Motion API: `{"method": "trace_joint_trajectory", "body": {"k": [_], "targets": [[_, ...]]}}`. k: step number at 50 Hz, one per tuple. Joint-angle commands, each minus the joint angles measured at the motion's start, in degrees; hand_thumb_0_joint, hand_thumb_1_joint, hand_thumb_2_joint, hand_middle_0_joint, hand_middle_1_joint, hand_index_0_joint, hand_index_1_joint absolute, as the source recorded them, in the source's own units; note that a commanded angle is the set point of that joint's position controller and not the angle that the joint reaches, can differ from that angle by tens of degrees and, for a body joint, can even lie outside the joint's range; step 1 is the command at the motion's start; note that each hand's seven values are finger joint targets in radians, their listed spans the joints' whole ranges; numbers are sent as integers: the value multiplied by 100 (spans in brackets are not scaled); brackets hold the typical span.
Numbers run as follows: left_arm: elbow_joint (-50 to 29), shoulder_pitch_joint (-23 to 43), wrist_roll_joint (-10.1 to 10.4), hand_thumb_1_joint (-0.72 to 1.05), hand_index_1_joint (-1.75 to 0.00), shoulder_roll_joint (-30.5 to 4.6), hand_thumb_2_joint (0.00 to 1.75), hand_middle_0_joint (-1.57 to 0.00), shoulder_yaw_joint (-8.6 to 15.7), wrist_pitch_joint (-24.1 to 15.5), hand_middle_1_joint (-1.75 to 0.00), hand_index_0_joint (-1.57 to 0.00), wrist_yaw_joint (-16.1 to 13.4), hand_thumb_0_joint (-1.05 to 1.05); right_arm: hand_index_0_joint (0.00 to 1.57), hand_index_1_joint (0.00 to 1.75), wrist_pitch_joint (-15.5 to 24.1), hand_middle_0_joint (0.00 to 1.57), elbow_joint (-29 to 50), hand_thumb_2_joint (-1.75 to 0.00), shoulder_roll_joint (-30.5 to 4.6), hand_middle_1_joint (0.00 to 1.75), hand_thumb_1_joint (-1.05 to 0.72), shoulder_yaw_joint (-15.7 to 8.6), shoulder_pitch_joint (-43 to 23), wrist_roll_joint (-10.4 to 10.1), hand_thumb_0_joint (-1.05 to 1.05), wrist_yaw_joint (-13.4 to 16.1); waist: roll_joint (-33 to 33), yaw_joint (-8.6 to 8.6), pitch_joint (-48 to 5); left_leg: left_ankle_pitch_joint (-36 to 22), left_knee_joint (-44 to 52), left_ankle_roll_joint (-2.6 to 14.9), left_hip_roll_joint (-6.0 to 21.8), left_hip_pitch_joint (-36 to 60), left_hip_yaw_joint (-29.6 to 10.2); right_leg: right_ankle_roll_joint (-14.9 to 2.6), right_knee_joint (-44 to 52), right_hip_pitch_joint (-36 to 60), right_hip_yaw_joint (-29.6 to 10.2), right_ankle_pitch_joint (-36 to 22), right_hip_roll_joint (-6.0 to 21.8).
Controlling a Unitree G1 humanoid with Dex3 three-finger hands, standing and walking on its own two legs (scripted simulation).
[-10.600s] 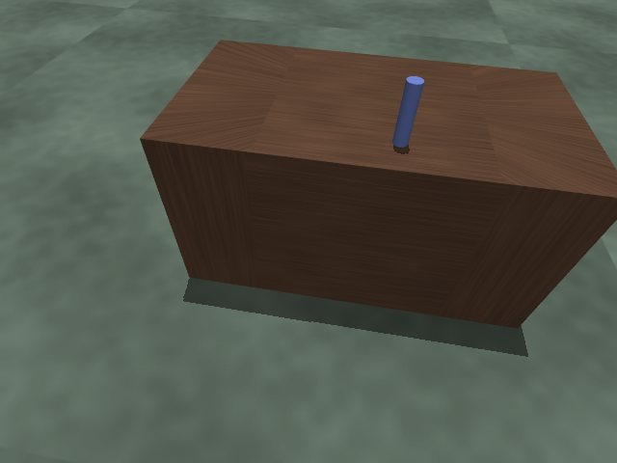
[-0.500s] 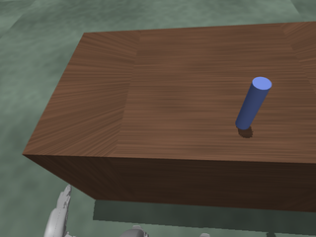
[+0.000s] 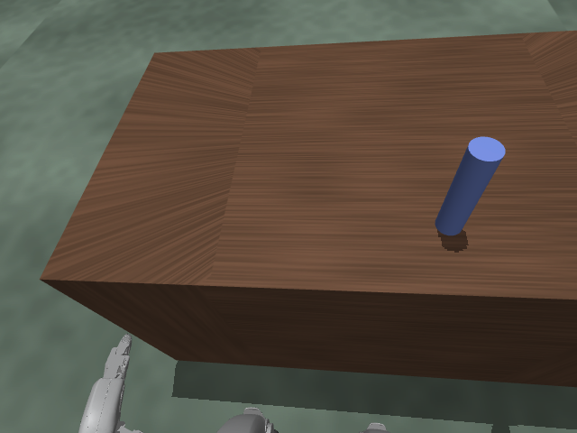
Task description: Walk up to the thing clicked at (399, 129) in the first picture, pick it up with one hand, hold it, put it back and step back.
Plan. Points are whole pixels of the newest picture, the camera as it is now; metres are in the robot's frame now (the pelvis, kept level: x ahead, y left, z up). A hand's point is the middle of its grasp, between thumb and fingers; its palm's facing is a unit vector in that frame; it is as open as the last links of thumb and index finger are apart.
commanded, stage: go down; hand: right
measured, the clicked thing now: (464, 192) +0.47 -0.22 +0.02
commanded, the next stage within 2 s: approach in 0.24 s
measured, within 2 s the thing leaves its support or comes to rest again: neither
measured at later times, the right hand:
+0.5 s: hand out of the picture +0.37 -0.39 +0.09, palm faces +0.24 +0.97 +0.01, open 17.6 cm
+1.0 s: hand (489, 217) +0.45 -0.26 -0.02, palm faces +0.14 +0.99 +0.05, open 17.6 cm
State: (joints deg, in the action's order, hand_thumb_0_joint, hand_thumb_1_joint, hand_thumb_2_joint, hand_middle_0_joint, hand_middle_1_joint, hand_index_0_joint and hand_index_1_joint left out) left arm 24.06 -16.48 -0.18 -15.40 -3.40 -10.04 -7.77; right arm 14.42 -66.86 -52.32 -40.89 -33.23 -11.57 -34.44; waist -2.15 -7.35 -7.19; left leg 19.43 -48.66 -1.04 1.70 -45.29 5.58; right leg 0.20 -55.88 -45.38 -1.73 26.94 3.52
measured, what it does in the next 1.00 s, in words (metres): stands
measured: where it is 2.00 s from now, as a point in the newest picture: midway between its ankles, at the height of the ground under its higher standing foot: outside the picture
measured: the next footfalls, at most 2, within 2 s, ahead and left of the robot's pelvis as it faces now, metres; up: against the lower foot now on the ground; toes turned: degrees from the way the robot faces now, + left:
none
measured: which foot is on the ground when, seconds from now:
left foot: down 0.00-1.00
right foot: down 0.00-1.00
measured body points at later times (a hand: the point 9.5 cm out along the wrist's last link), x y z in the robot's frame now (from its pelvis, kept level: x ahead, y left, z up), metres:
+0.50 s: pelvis -0.01 +0.00 +0.00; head +0.07 -0.05 +0.44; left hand +0.15 +0.27 -0.04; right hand +0.35 -0.45 +0.10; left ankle +0.04 +0.14 -0.69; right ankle +0.00 -0.11 -0.69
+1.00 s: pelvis -0.02 +0.00 -0.04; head +0.11 -0.05 +0.39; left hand +0.12 +0.28 -0.04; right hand +0.44 -0.31 -0.02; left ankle +0.04 +0.14 -0.69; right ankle +0.00 -0.11 -0.69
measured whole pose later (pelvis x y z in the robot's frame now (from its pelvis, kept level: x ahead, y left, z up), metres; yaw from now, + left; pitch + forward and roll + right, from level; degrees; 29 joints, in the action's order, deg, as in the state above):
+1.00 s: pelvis -0.02 +0.00 -0.04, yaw +2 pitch +21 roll +3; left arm 8.7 -20.1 -3.1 -14.4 1.7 -8.1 -3.1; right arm 24.6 -63.6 -35.0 -33.4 -38.6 -7.1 -18.6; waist -3.2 -12.5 -6.8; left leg 22.6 -61.8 -0.6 1.2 -60.5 4.0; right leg 0.5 -68.2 -59.2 -1.1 30.5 4.4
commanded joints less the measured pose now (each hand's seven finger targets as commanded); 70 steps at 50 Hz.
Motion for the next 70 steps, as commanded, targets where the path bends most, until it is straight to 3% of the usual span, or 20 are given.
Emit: {"method": "trace_joint_trajectory", "body": {"k": [1,19,25,28,31,34,39,43,46,48,50,51,54,55,56,57,60,62,67,70], "targets": [[-686,-76,17,-56,-5,-1155,6,-5,605,-292,-5,-5,-88,0,5,6,358,4,1542,-7,-2445,6,57,-355,-1663,-264,0,-43,1708,161,-2152,-1133,353,283,-244,917,-204,40,801,1682,-192,-2635,-181],[-884,-54,10,-57,-6,-1067,5,-6,530,-287,-5,-5,-41,0,5,5,405,5,1410,-5,-2328,5,56,-292,-1675,-206,0,-22,1523,170,-2103,-1076,361,267,-220,1081,-227,5,834,1455,-136,-2172,-242],[-725,335,-30,-56,-6,-1237,4,-6,764,-399,-5,-5,-37,0,5,5,472,4,1257,-5,-1499,5,55,244,-1840,-242,0,23,1412,-30,-1710,-490,274,274,-208,498,-280,-42,849,1107,-153,-1180,-215],[-761,277,-28,-55,-6,-909,4,-6,470,-440,-5,-6,21,0,5,5,574,4,1022,-6,-928,5,56,537,-1808,-286,0,46,1168,-97,-1659,-450,161,237,-223,337,-244,-33,749,922,-209,-1170,-208],[-1059,75,-80,-55,-5,-1241,4,-6,800,-439,-5,-6,-4,0,5,5,727,4,1028,-6,-879,5,55,572,-1905,-246,0,217,1053,-213,-2197,-837,-1,202,-217,466,-265,-43,534,1073,-182,-1617,-238],[-1159,-311,-125,-55,-5,-980,4,-6,643,-376,-5,-6,84,0,5,5,957,4,1255,-6,-821,5,56,544,-2169,-195,0,424,1219,-212,-2375,-1106,-196,192,-233,273,-246,19,274,1166,-190,-2391,-211],[-1379,-243,-237,-54,-5,-889,3,-6,824,-295,-6,-6,247,0,4,6,1254,3,1245,-7,-537,6,57,594,-2396,57,0,966,1446,-206,-2005,-681,-515,260,-224,-220,-342,44,58,514,-106,-1668,-204],[-2218,-243,-277,-54,-5,-1134,3,-6,1166,-248,-6,-7,298,0,4,5,1455,4,1669,-5,-672,5,57,427,-2569,251,0,1303,1549,-239,-2964,-1050,-728,245,-219,182,-403,-1,-252,574,-39,-1832,-238],[-2857,-120,-244,-55,-5,-878,4,-6,985,-178,-6,-7,383,0,4,5,1487,3,1944,-6,-219,5,57,550,-2820,261,0,1532,1650,-141,-3276,-954,-758,268,-267,297,-354,21,-227,653,-52,-1803,-234],[-2290,-779,-268,-55,-5,-985,4,-6,1121,-38,-5,-6,424,0,4,5,1306,3,975,-6,82,5,59,570,-1802,359,0,1704,1509,-83,-2729,-774,-751,272,-288,164,-300,29,-164,350,-56,-1618,-233],[-2941,-254,-260,-55,-5,-917,4,-6,1038,-27,-5,-6,473,0,4,5,1477,4,2568,-5,-541,5,57,312,-2931,426,0,1910,1883,95,-3524,-959,-800,282,-263,457,-387,53,-221,586,-41,-1837,-209],[-2799,-375,-289,-56,-5,-710,5,-6,924,-8,-5,-6,484,0,4,5,1499,4,2510,-6,-248,5,58,463,-2874,481,0,1963,1894,96,-3623,-1209,-883,280,-280,528,-355,79,-299,729,-16,-2211,-204],[-2339,-720,-273,-56,-6,-623,5,-6,919,127,-5,-6,570,0,4,5,1305,4,1315,-6,914,5,53,918,-1739,434,0,1989,1431,-118,-2242,-853,-815,304,-328,23,-253,66,-170,162,-95,-1854,-182],[-2768,-414,-250,-56,-5,-769,5,-6,1017,96,-5,-6,549,0,4,5,1348,4,1588,-6,904,5,54,912,-1943,446,0,2025,1172,-205,-2581,-928,-814,283,-316,55,-268,22,-228,221,-116,-1863,-148],[-3237,13,-241,-56,-5,-949,5,-6,1138,85,-5,-6,508,0,4,5,1461,4,2547,-7,121,5,53,583,-2714,510,0,2127,1349,-57,-3162,-1016,-804,279,-290,394,-330,20,-219,413,-72,-1818,-151],[-3168,-176,-252,-57,-5,-1092,5,-6,1330,101,-5,-6,483,0,4,5,1468,4,2481,-7,196,5,54,671,-2775,529,0,2155,1353,-185,-3355,-1131,-818,274,-282,506,-330,17,-249,620,-51,-1903,-143],[-2302,-1113,-192,-56,-5,-573,5,-6,995,206,-5,-6,612,0,4,5,1210,4,1024,-6,1657,5,52,1297,-1451,409,0,2060,962,-337,-1667,-635,-668,267,-319,-126,-261,-13,-52,-40,-71,-1296,-175],[-3005,-539,-199,-55,-5,-871,4,-6,1229,146,-5,-6,558,0,4,5,1415,4,2267,-7,733,5,51,897,-2546,477,0,2188,1059,-330,-2610,-875,-725,240,-265,122,-337,-41,-168,299,-74,-1465,-146],[-2868,-908,-190,-54,-5,-704,4,-6,1174,157,-5,-6,622,0,4,5,1363,4,1835,-6,1537,5,49,1319,-2172,467,0,2227,789,-421,-2243,-678,-636,204,-238,191,-394,-89,-179,5,-1,-1046,-231],[-2815,-1029,-221,-55,-5,-892,4,-5,1386,178,-5,-5,595,0,4,5,1468,4,2434,-5,1037,5,51,1106,-2632,527,0,2393,1215,-239,-2685,-928,-756,233,-239,196,-356,-26,-177,457,19,-1480,-232]]}}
